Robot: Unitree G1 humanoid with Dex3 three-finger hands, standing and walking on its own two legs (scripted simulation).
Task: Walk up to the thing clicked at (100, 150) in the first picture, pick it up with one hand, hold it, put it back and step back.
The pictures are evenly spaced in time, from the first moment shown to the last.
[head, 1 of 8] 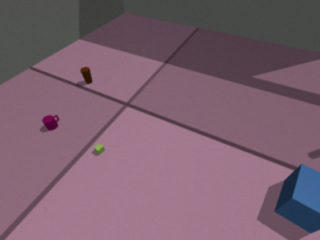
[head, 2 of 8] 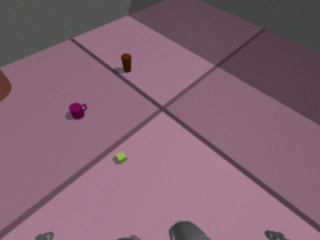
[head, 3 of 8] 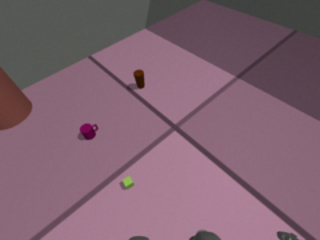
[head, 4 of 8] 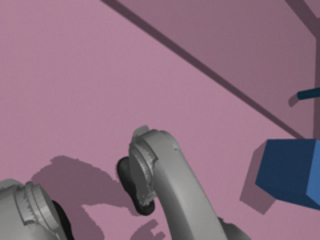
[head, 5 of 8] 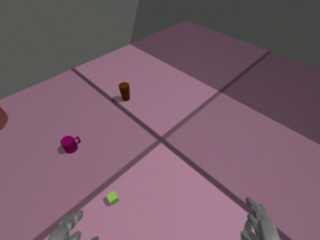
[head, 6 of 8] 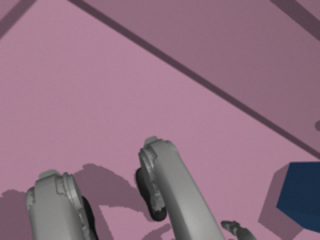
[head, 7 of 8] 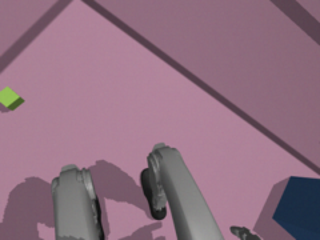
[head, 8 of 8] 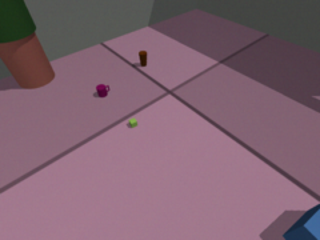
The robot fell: no
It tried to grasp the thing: yes
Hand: left
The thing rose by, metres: 0.00
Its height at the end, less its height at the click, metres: +0.00
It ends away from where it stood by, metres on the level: 0.00
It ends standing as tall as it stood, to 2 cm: yes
